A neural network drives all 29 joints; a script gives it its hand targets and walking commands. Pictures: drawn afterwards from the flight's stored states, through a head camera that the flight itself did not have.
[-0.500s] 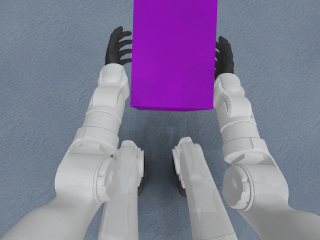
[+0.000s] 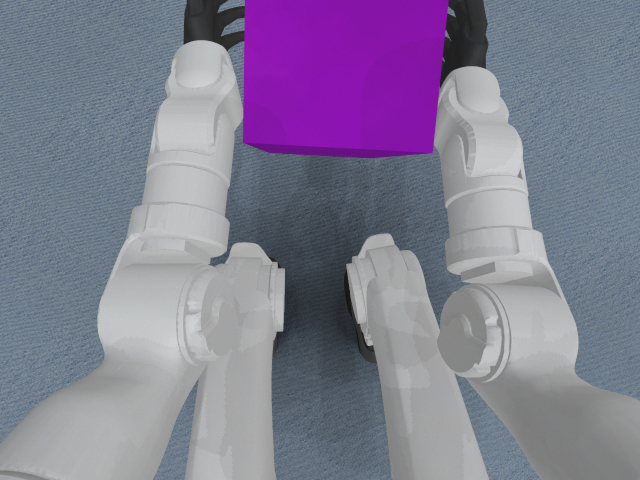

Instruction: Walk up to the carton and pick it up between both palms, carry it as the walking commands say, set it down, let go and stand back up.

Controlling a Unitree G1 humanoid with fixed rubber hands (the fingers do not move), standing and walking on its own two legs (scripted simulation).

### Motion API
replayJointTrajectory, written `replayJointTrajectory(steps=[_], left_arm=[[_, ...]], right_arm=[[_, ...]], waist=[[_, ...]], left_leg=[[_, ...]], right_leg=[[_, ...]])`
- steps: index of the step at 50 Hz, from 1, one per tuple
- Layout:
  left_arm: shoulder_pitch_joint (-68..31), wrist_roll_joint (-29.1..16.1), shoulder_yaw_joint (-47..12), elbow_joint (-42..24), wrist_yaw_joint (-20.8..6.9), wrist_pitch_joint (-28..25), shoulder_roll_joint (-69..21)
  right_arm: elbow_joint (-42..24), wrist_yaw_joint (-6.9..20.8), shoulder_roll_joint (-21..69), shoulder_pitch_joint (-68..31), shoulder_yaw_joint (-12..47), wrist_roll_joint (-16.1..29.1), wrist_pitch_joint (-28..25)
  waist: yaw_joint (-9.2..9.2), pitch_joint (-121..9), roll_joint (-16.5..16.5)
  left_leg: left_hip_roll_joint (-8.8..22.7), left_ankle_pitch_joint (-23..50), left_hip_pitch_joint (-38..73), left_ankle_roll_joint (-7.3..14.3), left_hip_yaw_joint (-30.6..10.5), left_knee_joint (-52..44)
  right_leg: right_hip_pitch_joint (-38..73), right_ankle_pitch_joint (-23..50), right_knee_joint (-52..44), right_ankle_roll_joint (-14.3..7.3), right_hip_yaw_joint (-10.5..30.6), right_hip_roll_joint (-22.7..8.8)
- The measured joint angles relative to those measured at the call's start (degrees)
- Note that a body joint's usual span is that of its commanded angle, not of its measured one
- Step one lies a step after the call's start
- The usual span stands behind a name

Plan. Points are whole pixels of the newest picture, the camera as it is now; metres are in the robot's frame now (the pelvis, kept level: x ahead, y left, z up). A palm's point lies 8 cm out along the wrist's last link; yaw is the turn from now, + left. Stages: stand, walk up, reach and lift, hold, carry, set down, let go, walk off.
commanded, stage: set down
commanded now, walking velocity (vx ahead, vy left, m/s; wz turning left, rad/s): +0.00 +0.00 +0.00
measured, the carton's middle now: (332, 43) +0.56 -0.03 -0.18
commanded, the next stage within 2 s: none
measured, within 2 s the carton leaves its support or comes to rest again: rests again in 1.46 s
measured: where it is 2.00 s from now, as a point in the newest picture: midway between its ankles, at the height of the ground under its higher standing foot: (317, 327)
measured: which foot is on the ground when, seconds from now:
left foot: down 0.00-1.00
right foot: down 0.00-1.00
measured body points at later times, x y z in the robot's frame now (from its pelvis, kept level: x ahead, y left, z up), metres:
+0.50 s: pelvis -0.01 +0.00 -0.05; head +0.35 +0.00 +0.20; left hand +0.58 +0.10 -0.19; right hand +0.54 -0.15 -0.20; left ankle +0.13 +0.10 -0.45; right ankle +0.11 -0.11 -0.45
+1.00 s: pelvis +0.00 -0.01 -0.09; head +0.37 -0.01 +0.16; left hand +0.59 +0.10 -0.24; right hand +0.56 -0.15 -0.24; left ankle +0.13 +0.10 -0.45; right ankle +0.11 -0.11 -0.45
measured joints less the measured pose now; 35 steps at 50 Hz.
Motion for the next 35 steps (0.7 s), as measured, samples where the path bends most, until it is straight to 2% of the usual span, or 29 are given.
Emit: replayJointTrajectory(steps=[5, 8, 15, 19, 23, 29, 35], left_arm=[[-5.34, -1.09, -1.12, -3.73, -0.06, 0.99, 1.69], [-5.26, -2.38, -1.88, -4.54, 0.15, 1.53, 2.19], [-5.38, -4.93, -5.86, -1.96, 1.51, 4.03, 4.89], [-9.22, -4.84, -4.83, 2.39, 1.54, 3.38, 6.00], [-13.85, -2.45, -2.25, 7.48, 0.61, 2.69, 6.56], [-15.03, -1.19, -0.81, 6.85, 0.01, 1.75, 5.64], [-13.33, -2.85, -1.79, 5.93, 0.10, 1.72, 5.94]], right_arm=[[-3.90, -0.50, -1.78, -4.83, 0.96, 1.98, 0.68], [-4.39, -0.96, -2.08, -4.87, 1.74, 3.35, 0.99], [-0.87, -2.41, -3.97, -6.09, 4.77, 6.01, 3.54], [3.94, -2.04, -4.82, -9.90, 3.86, 4.61, 2.43], [7.80, -1.11, -4.92, -13.26, 1.20, 1.34, 1.53], [4.43, -0.62, -4.23, -12.69, -0.64, 0.94, 1.48], [3.57, -1.52, -5.03, -11.94, 2.42, 2.66, 2.92]], waist=[[0.05, 12.79, -0.15], [-0.01, 12.68, -0.23], [0.10, 12.43, -0.96], [0.16, 12.25, -0.77], [0.04, 11.45, -0.47], [0.41, 12.28, 0.36], [0.22, 12.37, 0.03]], left_leg=[[0.01, -0.46, 3.56, 0.16, 0.00, 2.73], [0.02, -0.37, 0.64, 0.25, 0.37, 4.42], [0.12, -1.20, -1.49, 0.32, 0.79, 7.93], [-0.19, -0.95, -2.55, 0.11, 0.56, 8.94], [-0.47, -0.41, -5.10, -0.05, 0.49, 9.73], [-0.27, -0.70, -7.96, 0.00, 0.81, 11.58], [0.28, -1.53, -10.91, 0.12, 1.73, 13.59]], right_leg=[[3.84, -0.49, 2.39, 0.30, -0.32, 0.16], [0.93, -0.52, 4.20, 0.53, -0.19, 0.23], [-1.21, -1.43, 7.83, 0.52, -0.28, 0.45], [-2.13, -1.41, 8.88, 0.28, -0.67, 0.22], [-4.59, -1.09, 9.81, 0.17, -0.89, 0.01], [-7.52, -1.35, 11.71, 0.32, -0.84, 0.25], [-10.95, -1.98, 14.16, 0.41, -0.24, 0.77]])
